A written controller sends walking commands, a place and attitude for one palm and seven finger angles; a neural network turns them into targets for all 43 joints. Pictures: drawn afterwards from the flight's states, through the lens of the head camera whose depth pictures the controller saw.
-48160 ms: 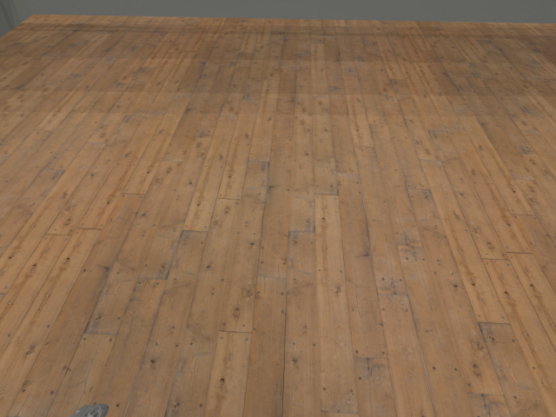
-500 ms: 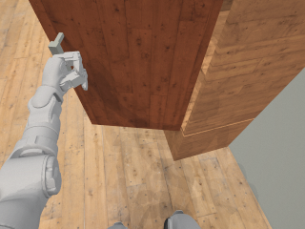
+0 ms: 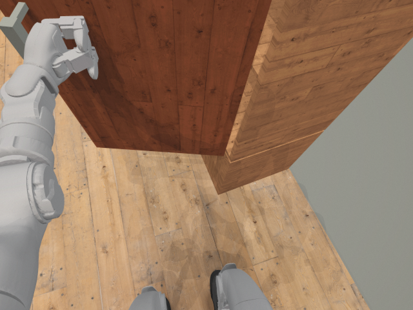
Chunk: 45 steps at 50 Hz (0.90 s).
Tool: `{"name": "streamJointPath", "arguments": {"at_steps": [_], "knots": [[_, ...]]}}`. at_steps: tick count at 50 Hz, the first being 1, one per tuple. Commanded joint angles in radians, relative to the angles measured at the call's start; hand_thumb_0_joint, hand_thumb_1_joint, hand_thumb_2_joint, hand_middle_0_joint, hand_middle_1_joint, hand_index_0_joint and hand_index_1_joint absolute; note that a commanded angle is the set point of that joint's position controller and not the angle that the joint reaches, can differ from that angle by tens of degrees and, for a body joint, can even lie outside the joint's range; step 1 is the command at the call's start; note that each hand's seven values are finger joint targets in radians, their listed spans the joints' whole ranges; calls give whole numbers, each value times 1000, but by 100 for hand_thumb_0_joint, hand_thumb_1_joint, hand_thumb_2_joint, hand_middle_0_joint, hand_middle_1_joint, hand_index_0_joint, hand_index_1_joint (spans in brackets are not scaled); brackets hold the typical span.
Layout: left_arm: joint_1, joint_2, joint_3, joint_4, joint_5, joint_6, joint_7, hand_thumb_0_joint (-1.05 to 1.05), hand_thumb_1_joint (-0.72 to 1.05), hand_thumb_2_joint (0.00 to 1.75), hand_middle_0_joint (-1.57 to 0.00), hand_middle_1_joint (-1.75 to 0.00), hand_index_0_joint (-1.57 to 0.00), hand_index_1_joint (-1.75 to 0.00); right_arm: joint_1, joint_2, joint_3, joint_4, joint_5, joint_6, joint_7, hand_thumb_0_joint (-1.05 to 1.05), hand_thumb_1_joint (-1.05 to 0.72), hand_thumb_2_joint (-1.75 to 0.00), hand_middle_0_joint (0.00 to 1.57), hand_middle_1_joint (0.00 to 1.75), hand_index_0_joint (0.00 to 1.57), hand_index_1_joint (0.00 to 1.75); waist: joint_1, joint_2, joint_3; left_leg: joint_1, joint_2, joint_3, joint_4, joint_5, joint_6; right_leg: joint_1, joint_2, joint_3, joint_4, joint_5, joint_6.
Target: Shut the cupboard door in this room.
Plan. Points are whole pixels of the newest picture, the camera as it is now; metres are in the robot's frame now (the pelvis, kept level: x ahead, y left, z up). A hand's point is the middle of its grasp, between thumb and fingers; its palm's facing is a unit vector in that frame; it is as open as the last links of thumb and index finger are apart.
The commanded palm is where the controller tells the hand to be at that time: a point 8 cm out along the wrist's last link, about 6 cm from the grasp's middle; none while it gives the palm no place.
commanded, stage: push the door shut along its arc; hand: left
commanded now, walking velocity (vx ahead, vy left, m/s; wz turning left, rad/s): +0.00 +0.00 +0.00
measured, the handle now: (37, 49) +0.58 +0.21 +0.12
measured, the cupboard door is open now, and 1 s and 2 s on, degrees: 66 46 46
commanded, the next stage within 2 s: pull the fist back off the door in 0.68 s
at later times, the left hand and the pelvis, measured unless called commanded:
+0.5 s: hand (106, 36) +0.59 +0.10 +0.13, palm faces -0.35 -0.94 -0.01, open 3.3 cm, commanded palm +0.60 +0.13 +0.12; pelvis +0.01 +0.00 -0.01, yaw +0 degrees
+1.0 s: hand (120, 25) +0.63 +0.08 +0.11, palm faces +0.09 -0.99 -0.05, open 3.2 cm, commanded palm +0.59 +0.11 +0.12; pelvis +0.03 +0.00 -0.01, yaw +0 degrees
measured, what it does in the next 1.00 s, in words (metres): stands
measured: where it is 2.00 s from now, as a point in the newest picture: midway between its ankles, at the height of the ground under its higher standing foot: outside the picture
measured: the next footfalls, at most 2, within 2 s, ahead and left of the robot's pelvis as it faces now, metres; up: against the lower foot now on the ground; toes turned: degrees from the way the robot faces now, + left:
none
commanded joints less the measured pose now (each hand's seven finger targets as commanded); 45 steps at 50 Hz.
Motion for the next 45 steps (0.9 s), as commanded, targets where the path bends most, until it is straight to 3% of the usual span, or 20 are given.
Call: {"name": "streamJointPath", "arguments": {"at_steps": [1,2,6,8,10,12,16,17,18,22,24,27,29,32,39,40,41,42,43,45], "knots": [[-531,218,4,-209,-10,-51,-9,0,90,90,-130,-150,-130,-150,183,-179,-69,-37,-3,-14,-18,0,-90,-90,20,30,20,30,-27,102,-526,207,-45,-64,-76,299,22,320,40,69,-69,277,5],[-559,188,-16,-223,-20,-55,-10,0,90,90,-130,-150,-130,-150,194,-176,-69,-34,-3,-17,-20,0,-90,-90,20,30,20,30,-40,99,-536,235,-46,-69,-68,326,26,302,44,60,-62,287,2],[-606,180,-26,-183,-11,-29,-20,0,90,90,-130,-150,-130,-150,210,-185,-74,-8,-12,-14,-18,0,-90,-90,20,30,20,30,-60,101,-520,242,-40,-79,-60,318,23,248,47,55,-70,257,5],[-649,197,-19,-208,-11,-34,-22,0,90,90,-130,-150,-130,-150,220,-187,-75,1,-16,-17,-18,0,-90,-90,20,30,20,30,-62,128,-567,274,-40,-86,-53,351,21,245,49,53,-61,277,3],[-625,199,-18,-186,-5,-26,-28,0,90,90,-130,-150,-130,-150,225,-187,-75,5,-18,-14,-17,0,-90,-90,20,30,20,30,-58,137,-558,279,-38,-88,-47,385,18,237,48,47,-56,300,-2],[-650,154,-46,-188,-12,-26,-32,0,90,90,-130,-150,-130,-150,233,-181,-74,9,-20,-15,-18,0,-90,-90,20,30,20,30,-74,136,-551,296,-39,-90,-40,411,20,219,52,38,-53,311,-4],[-695,185,-35,-154,5,-10,-28,0,90,90,-130,-150,-130,-150,241,-191,-75,24,-27,-8,-15,0,-90,-90,20,30,20,30,-92,127,-523,264,-35,-94,-30,379,21,184,53,39,-52,280,-1],[-708,162,-46,-160,1,-14,-27,0,90,90,-130,-150,-130,-150,245,-187,-73,22,-28,-11,-17,0,-90,-90,20,30,20,30,-98,142,-531,284,-39,-93,-26,405,23,176,56,32,-45,294,-5],[-733,191,-37,-177,12,-20,-28,0,90,90,-130,-150,-130,-150,247,-191,-77,30,-32,-9,-15,0,-90,-90,20,30,20,30,-92,166,-569,310,-33,-104,-21,428,16,163,54,34,-38,298,-4],[-749,133,-69,-145,11,-9,-33,0,90,90,-130,-150,-130,-150,256,-187,-75,35,-34,-5,-13,0,-90,-90,20,30,20,30,-115,165,-550,327,-32,-111,-4,460,19,121,58,20,-27,300,-8],[-762,168,-51,-129,20,0,-36,0,90,90,-130,-150,-130,-150,255,-194,-77,40,-37,-1,-10,0,-90,-90,20,30,20,30,-112,166,-563,309,-33,-106,8,451,18,122,58,26,-24,307,-6],[-794,146,-65,-119,26,4,-31,0,90,90,-130,-150,-130,-150,264,-187,-73,39,-39,1,-11,0,-90,-90,20,30,20,30,-130,172,-549,302,-33,-108,15,460,22,106,60,16,-13,309,-8],[-817,174,-56,-102,40,9,-29,0,90,90,-130,-150,-130,-150,265,-191,-73,47,-42,4,-8,0,-90,-90,20,30,20,30,-133,174,-562,283,-34,-106,29,446,21,99,61,21,-7,307,-6],[-844,143,-77,-118,43,9,-30,0,90,90,-130,-150,-130,-150,275,-187,-74,48,-45,5,-6,0,-90,-90,20,30,20,30,-143,192,-596,315,-33,-111,44,496,23,86,64,13,10,331,-11],[-866,180,-65,-108,60,31,-45,0,90,90,-130,-150,-130,-150,278,-188,-76,54,-47,11,0,0,-90,-90,20,30,20,30,-142,206,-638,299,-36,-103,72,519,23,98,70,13,29,369,-12],[-849,222,145,-129,-7,63,156,0,90,90,-130,-150,-130,-150,341,-148,-53,10,-64,4,19,0,-90,-90,20,30,20,30,-79,259,-660,216,-18,-108,57,515,12,161,57,29,8,375,-5],[-782,149,94,-99,23,82,256,0,90,90,-130,-150,-130,-150,336,-146,-52,2,-68,2,41,0,-90,-90,20,30,20,30,-80,248,-646,198,-19,-109,45,508,4,166,54,26,14,372,-1],[-767,100,109,-115,26,75,347,0,90,90,-130,-150,-130,-150,359,-143,-60,-1,-82,1,58,0,-90,-90,20,30,20,30,-92,173,-645,209,-15,-124,37,531,5,180,56,12,14,384,5],[-724,72,114,-148,54,61,435,0,90,90,-130,-150,-130,-150,364,-141,-69,-12,-96,3,77,0,-90,-90,20,30,20,30,-79,155,-662,202,-17,-109,38,550,5,202,55,18,8,415,10],[-731,30,74,-285,151,-15,583,0,90,90,-130,-150,-130,-150,377,-130,-81,-14,-126,1,116,0,-90,-90,20,30,20,30,-61,222,-720,243,-19,-98,48,611,-4,207,53,22,18,460,6]]}}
